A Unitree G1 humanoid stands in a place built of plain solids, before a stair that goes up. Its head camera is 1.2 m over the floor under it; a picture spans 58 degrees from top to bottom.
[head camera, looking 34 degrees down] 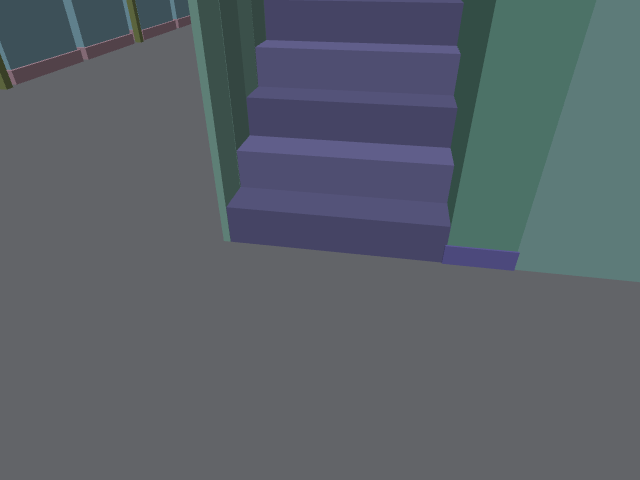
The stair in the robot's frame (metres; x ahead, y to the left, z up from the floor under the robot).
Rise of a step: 0.20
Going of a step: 0.21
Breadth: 1.02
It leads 10 degrees to the right of straight ahead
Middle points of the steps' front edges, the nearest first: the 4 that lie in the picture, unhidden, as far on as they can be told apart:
1.68 -0.06 0.20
1.88 -0.10 0.39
2.09 -0.14 0.59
2.30 -0.17 0.78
